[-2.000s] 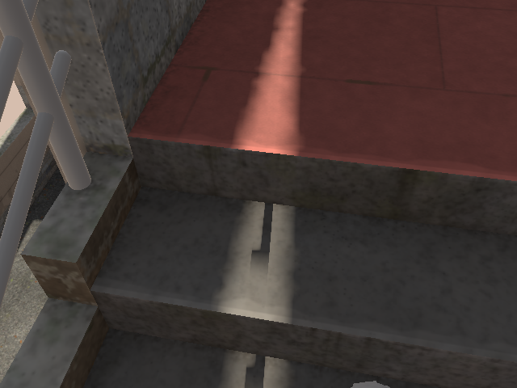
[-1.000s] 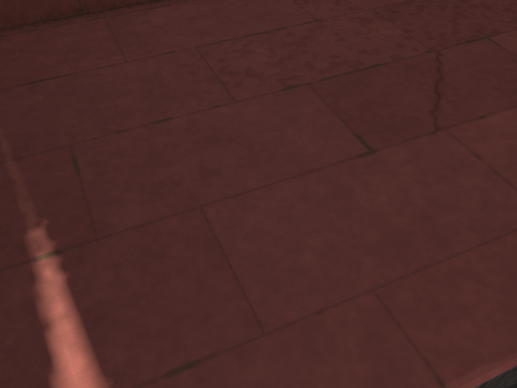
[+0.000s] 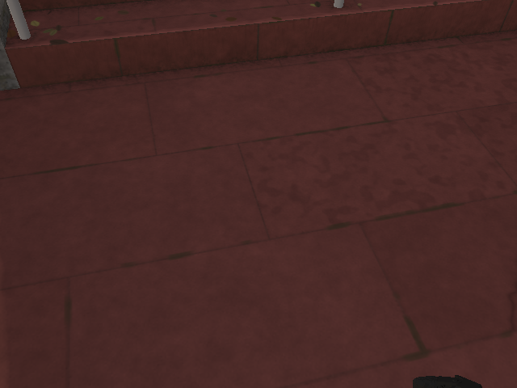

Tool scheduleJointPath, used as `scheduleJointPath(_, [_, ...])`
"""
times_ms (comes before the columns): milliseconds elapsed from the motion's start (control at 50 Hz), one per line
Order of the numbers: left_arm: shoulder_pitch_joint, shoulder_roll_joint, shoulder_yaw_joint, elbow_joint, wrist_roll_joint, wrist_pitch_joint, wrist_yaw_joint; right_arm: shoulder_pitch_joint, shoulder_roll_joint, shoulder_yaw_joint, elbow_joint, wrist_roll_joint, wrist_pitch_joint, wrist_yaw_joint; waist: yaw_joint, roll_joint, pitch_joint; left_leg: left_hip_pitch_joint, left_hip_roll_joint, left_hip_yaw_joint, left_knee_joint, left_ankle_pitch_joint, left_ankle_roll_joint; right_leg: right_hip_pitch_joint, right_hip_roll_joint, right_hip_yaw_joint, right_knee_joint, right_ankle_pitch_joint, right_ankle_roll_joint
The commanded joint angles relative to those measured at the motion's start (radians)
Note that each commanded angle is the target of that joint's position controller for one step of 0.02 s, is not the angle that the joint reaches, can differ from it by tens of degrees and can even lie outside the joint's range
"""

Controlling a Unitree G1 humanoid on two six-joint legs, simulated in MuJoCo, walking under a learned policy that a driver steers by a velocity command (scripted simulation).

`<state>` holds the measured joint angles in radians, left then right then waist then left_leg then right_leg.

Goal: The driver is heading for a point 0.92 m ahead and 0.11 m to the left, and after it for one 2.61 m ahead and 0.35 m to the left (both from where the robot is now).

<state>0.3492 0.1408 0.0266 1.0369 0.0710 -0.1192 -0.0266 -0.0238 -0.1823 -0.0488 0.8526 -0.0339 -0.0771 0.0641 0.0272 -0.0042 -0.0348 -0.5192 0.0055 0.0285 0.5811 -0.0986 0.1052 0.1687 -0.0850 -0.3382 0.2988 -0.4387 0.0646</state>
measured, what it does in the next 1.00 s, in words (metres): walks ahead, turning left: right foot, then left foot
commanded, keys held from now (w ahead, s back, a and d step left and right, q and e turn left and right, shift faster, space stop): w+q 0.36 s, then w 0.60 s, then w+e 0.04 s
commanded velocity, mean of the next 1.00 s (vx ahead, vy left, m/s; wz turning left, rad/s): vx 0.50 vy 0.00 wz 0.32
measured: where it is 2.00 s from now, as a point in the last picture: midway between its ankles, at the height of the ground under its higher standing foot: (214, 220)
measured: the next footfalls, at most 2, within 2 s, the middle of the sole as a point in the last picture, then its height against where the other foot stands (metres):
right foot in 0.48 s outside the picture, level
left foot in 0.96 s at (169, 355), level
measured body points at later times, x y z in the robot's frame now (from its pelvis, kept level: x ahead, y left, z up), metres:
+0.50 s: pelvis +0.29 +0.02 +0.00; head +0.31 +0.02 +0.45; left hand +0.49 +0.30 -0.05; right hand +0.35 -0.25 -0.13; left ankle +0.12 +0.09 -0.71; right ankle +0.44 -0.06 -0.72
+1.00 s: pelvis +0.51 +0.12 +0.01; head +0.54 +0.14 +0.46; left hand +0.42 +0.38 -0.13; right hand +0.82 -0.01 -0.05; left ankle +0.55 +0.24 -0.72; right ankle +0.45 -0.06 -0.70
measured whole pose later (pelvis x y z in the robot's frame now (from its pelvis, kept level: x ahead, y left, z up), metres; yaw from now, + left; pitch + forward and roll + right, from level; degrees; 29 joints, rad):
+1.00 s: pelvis +0.51 +0.12 +0.01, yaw +18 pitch +5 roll -1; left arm 0.36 0.27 0.07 0.92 -0.02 -0.08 0.00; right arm 0.01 -0.22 -0.04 0.69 0.00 -0.09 0.00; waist 0.09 0.00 -0.03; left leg -0.48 0.02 0.02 0.55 -0.15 0.04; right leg -0.22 -0.01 0.03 0.68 -0.45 0.00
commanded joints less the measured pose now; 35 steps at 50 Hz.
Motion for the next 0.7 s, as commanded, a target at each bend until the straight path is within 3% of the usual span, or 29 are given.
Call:
scheduleJointPath(20, [0.172,0.064,0.005,-0.076,0.011,-0.007,0.03,0.262,-0.168,-0.055,0.004,0.013,-0.035,-0.05,-0.061,0.086,-0.312,0.778,0.028,-0.179,0.104,0.224,0.227,-0.419,-0.076,0.072,0.486,0.827,-0.068])
scheduleJointPath(40, [0.07,0.071,-0.004,-0.108,0.022,-0.012,0.005,0.503,-0.214,-0.07,0.085,-0.016,-0.024,-0.063,-0.179,0.176,-0.346,1.001,0.153,-0.498,-0.114,0.165,0.301,-0.676,0.084,0.135,0.695,0.103,-0.009])
scheduleJointPath(60, [-0.053,0.126,0.019,-0.14,0.003,0.0,-0.031,0.616,-0.207,-0.077,0.16,-0.034,-0.028,-0.06,-0.223,0.118,-0.246,1.044,0.198,-0.598,-0.255,0.015,0.25,-0.897,0.117,0.307,0.874,-0.07,-0.041])
scheduleJointPath(80, [-0.163,0.138,0.03,-0.168,-0.009,-0.002,-0.034,0.535,-0.226,-0.095,0.151,-0.024,-0.036,-0.065,-0.218,0.095,-0.084,0.891,0.179,-0.541,-0.286,-0.003,0.193,-1.003,0.074,0.389,0.973,0.003,-0.078])
scheduleJointPath(100, [-0.166,0.134,0.031,-0.182,0.002,-0.012,-0.017,0.464,-0.182,-0.082,0.144,-0.013,-0.04,-0.063,-0.17,0.11,-0.065,0.734,0.172,-0.492,-0.288,0.056,0.203,-0.955,0.044,0.432,1.021,0.044,-0.106])
scheduleJointPath(140, [-0.128,0.036,0.008,-0.167,0.012,-0.019,0.011,0.341,-0.062,-0.042,0.122,-0.004,-0.038,-0.044,-0.056,0.007,-0.046,0.453,0.183,-0.446,-0.314,0.18,0.216,-0.812,-0.014,0.468,1.016,0.14,-0.135])
scheduleJointPath(160, [-0.123,0.02,0.006,-0.171,0.011,-0.015,0.019,0.297,-0.017,-0.024,0.1,-0.007,-0.036,-0.035,-0.029,-0.007,-0.031,0.369,0.179,-0.427,-0.347,0.19,0.224,-0.779,-0.027,0.462,0.979,0.151,-0.133])
scheduleJointPath(180, [-0.133,0.033,0.011,-0.174,0.009,-0.01,0.023,0.273,-0.01,-0.021,0.083,-0.006,-0.041,-0.03,-0.019,-0.014,-0.019,0.334,0.168,-0.405,-0.366,0.172,0.228,-0.785,-0.028,0.447,0.936,0.146,-0.114])
scheduleJointPath(220, [-0.185,0.057,0.02,-0.195,0.001,-0.001,0.031,0.297,-0.036,-0.026,0.075,0.008,-0.049,-0.019,-0.031,-0.007,-0.002,0.268,0.122,-0.344,-0.379,0.13,0.219,-0.778,-0.016,0.403,0.796,0.219,-0.054])
scheduleJointPath(240, [-0.329,0.197,0.055,-0.282,-0.114,-0.023,0.069,0.252,-0.153,-0.048,0.029,0.087,-0.03,-0.061,-0.015,-0.021,0.06,0.22,0.152,-0.423,-0.403,0.099,0.195,-0.841,-0.022,0.41,0.711,0.221,-0.036])
scheduleJointPath(260, [-0.388,0.177,0.046,-0.298,-0.113,-0.033,0.078,0.275,-0.175,-0.051,0.025,0.08,-0.021,-0.08,-0.034,-0.014,0.06,0.225,0.154,-0.426,-0.404,0.061,0.181,-0.85,-0.019,0.422,0.607,0.282,-0.025])
scheduleJointPath(280, [-0.417,0.151,0.038,-0.298,-0.102,-0.039,0.074,0.305,-0.181,-0.052,0.018,0.059,-0.013,-0.093,-0.048,0.008,0.074,0.192,0.127,-0.39,-0.399,0.036,0.158,-0.814,0.002,0.41,0.48,0.365,-0.022])
scheduleJointPath(320, [-0.449,0.124,0.036,-0.299,-0.089,-0.037,0.063,0.361,-0.183,-0.056,0.012,0.046,-0.003,-0.095,-0.082,0.064,0.054,0.13,0.066,-0.335,-0.37,0.035,0.131,-0.677,0.066,0.372,0.334,0.492,-0.014])
scheduleJointPath(360, [-0.455,0.135,0.043,-0.309,-0.097,-0.028,0.056,0.403,-0.159,-0.054,0.016,0.059,-0.001,-0.091,-0.089,0.087,0.036,0.137,0.074,-0.37,-0.348,-0.042,0.122,-0.607,0.086,0.386,0.287,0.543,-0.015])
scheduleJointPath(400, [-0.449,0.154,0.049,-0.309,-0.091,-0.023,0.048,0.429,-0.127,-0.053,0.016,0.069,-0.005,-0.095,-0.094,0.087,0.034,0.251,0.094,-0.408,-0.286,-0.082,0.109,-0.617,0.077,0.407,0.201,0.54,-0.033])
scheduleJointPath(440, [-0.44,0.177,0.056,-0.315,-0.087,-0.031,0.041,0.448,-0.126,-0.057,0.026,0.063,0.0,-0.101,-0.076,0.093,0.024,0.338,0.109,-0.421,-0.185,0.037,0.09,-0.59,0.085,0.393,0.168,0.455,-0.069])
scheduleJointPath(460, [-0.386,0.198,0.066,-0.305,-0.081,-0.039,0.042,0.433,-0.131,-0.058,0.011,0.054,0.005,-0.102,-0.037,0.096,-0.009,0.364,0.082,-0.409,-0.096,0.187,0.076,-0.517,0.104,0.369,0.14,0.397,-0.092])
scheduleJointPath(480, [-0.261,0.23,0.078,-0.28,-0.068,-0.047,0.041,0.409,-0.114,-0.053,-0.01,0.048,0.002,-0.097,0.022,0.09,-0.097,0.328,0.042,-0.369,0.06,0.293,0.05,-0.338,0.054,0.402,0.168,0.401,-0.139])
scheduleJointPath(500, [-0.07,0.282,0.09,-0.252,-0.063,-0.045,0.042,0.402,-0.081,-0.04,-0.035,0.029,-0.002,-0.091,0.089,-0.007,-0.238,0.176,-0.024,-0.281,0.337,0.096,0.015,-0.065,-0.106,0.587,0.197,0.394,-0.203])
scheduleJointPath(520, [0.035,0.35,0.11,-0.198,-0.068,-0.033,0.034,0.597,-0.016,-0.02,-0.021,0.065,-0.015,-0.081,0.022,-0.382,-0.329,-0.172,-0.141,-0.193,0.661,-0.419,-0.061,0.217,-0.33,1.063,0.076,0.233,-0.415])
scheduleJointPath(540, [0.028,0.265,0.095,-0.199,-0.089,-0.023,0.037,0.552,-0.106,-0.03,-0.009,0.081,-0.021,-0.081,0.053,-0.267,-0.257,-0.333,-0.061,-0.216,0.798,-0.431,-0.056,0.182,-0.333,1.186,0.001,-0.047,-0.396])
scheduleJointPath(560, [-0.047,0.21,0.08,-0.219,-0.09,-0.016,0.045,0.374,-0.162,-0.04,-0.052,0.073,-0.024,-0.079,0.08,-0.13,-0.119,-0.378,-0.023,-0.2,0.833,-0.328,-0.052,0.041,-0.282,1.026,-0.016,-0.06,-0.343])
scheduleJointPath(580, [-0.124,0.211,0.07,-0.235,-0.075,-0.007,0.044,0.275,-0.154,-0.04,-0.084,0.058,-0.023,-0.081,0.051,-0.028,-0.054,-0.338,0.021,-0.156,0.802,-0.248,-0.047,-0.122,-0.24,0.895,-0.037,0.057,-0.313])
scheduleJointPath(600, [-0.176,0.19,0.062,-0.241,-0.064,-0.007,0.035,0.25,-0.143,-0.042,-0.096,0.039,-0.022,-0.084,0.017,-0.008,-0.024,-0.291,0.051,-0.148,0.734,-0.203,-0.048,-0.234,-0.197,0.814,-0.053,0.165,-0.303])
scheduleJointPath(640, [-0.189,0.158,0.05,-0.228,-0.055,-0.004,0.02,0.279,-0.115,-0.043,-0.107,0.039,-0.01,-0.082,-0.032,-0.061,-0.02,-0.191,0.086,-0.124,0.636,-0.19,-0.052,-0.352,-0.124,0.681,-0.082,0.297,-0.282])
scheduleJointPath(660, [-0.174,0.16,0.05,-0.217,-0.061,-0.002,0.017,0.281,-0.098,-0.038,-0.113,0.04,-0.007,-0.082,-0.039,-0.071,-0.022,-0.182,0.092,-0.108,0.59,-0.191,-0.057,-0.371,-0.113,0.645,-0.091,0.343,-0.288])
scheduleJointPath(700, [-0.145,0.206,0.061,-0.207,-0.068,0.0,0.022,0.225,-0.089,-0.029,-0.14,0.034,-0.006,-0.081,-0.035,-0.067,-0.019,-0.191,0.107,-0.086,0.459,-0.137,-0.074,-0.387,-0.12,0.596,-0.111,0.432,-0.302])
Keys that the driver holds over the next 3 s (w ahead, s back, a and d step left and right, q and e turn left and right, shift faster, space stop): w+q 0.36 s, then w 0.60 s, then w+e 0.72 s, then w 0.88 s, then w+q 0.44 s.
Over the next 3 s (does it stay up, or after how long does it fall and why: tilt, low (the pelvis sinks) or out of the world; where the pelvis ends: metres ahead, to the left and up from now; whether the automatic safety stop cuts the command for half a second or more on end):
stays up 1.56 0.13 0.01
